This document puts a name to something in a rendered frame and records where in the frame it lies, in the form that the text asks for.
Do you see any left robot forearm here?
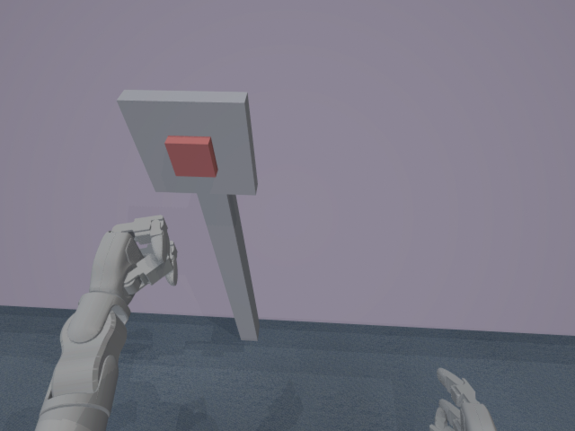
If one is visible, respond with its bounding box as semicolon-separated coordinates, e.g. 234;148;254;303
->
35;291;131;431

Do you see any panel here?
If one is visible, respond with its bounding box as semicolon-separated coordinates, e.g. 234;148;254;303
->
117;90;260;341

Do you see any button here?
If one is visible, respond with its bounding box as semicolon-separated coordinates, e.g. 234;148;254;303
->
164;136;218;177

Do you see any right robot hand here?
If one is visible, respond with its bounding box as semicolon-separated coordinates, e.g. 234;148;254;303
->
429;368;497;431

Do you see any left robot hand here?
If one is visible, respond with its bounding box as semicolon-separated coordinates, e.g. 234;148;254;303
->
89;215;178;305

